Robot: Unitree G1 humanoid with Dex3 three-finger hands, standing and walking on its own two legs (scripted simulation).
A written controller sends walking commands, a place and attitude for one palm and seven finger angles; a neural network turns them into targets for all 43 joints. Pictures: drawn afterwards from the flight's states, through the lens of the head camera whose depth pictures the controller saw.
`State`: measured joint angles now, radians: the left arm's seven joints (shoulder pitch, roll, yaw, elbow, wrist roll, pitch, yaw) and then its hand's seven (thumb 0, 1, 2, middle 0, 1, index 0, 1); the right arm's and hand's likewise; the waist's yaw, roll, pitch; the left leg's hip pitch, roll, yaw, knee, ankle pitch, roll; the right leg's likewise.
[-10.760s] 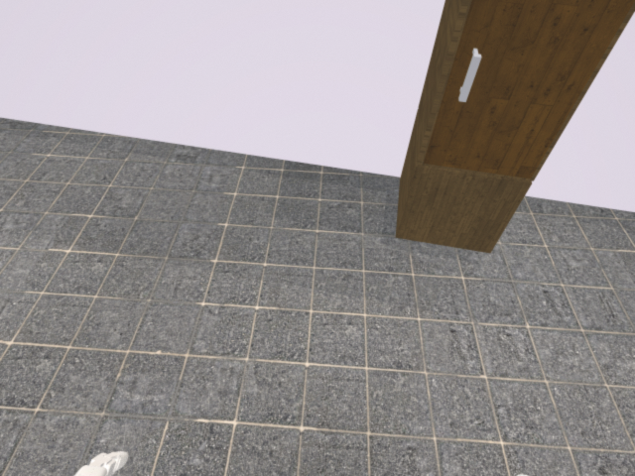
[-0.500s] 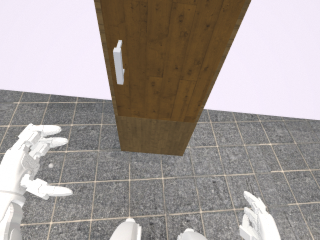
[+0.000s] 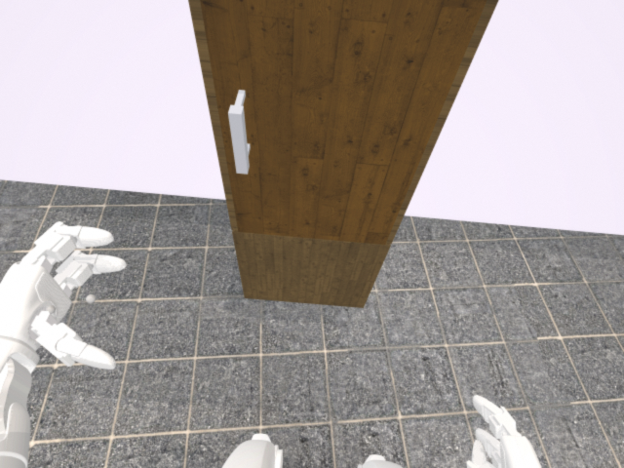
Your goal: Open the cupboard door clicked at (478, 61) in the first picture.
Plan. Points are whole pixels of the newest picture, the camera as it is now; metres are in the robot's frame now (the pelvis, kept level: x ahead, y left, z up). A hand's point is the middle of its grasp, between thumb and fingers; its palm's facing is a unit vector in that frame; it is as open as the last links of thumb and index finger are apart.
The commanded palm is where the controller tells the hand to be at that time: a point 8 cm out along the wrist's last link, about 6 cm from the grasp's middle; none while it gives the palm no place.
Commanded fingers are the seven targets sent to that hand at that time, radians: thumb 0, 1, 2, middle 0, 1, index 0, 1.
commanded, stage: raise the hand with hooked fingers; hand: left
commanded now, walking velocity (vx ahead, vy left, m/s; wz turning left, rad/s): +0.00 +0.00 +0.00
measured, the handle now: (241, 133) +0.60 +0.16 +0.04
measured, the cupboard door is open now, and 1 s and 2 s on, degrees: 0 0 0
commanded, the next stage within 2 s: move the hooked fingers beside the handle in 0.38 s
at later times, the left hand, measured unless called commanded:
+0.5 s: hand (127, 308) +0.28 +0.23 +0.05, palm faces +0.03 -1.00 -0.03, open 14.0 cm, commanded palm +0.26 +0.28 +0.06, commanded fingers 0.00 -0.50 0.30 -0.30 -1.20 -0.30 -1.20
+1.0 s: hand (146, 246) +0.36 +0.24 +0.05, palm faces +0.01 -1.00 -0.01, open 14.0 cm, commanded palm +0.34 +0.28 +0.05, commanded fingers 0.00 -0.50 0.30 -0.30 -1.20 -0.30 -1.20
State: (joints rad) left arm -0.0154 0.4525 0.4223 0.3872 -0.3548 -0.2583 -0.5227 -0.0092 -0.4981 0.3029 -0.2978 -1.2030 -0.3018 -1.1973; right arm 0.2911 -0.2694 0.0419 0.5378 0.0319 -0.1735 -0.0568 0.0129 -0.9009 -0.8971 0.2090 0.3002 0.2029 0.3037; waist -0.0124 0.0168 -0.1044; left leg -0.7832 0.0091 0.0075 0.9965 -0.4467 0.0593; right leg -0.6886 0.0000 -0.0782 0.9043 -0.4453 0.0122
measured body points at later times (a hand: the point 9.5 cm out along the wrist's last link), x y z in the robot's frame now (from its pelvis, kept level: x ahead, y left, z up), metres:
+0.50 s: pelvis +0.00 -0.04 +0.00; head +0.05 -0.03 +0.44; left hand +0.27 +0.29 +0.06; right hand +0.15 -0.29 -0.08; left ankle +0.02 +0.07 -0.68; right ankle +0.00 -0.14 -0.68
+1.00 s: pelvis +0.00 -0.03 -0.01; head +0.09 -0.02 +0.43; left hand +0.36 +0.29 +0.05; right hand +0.10 -0.30 -0.10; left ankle +0.02 +0.07 -0.68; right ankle +0.00 -0.14 -0.68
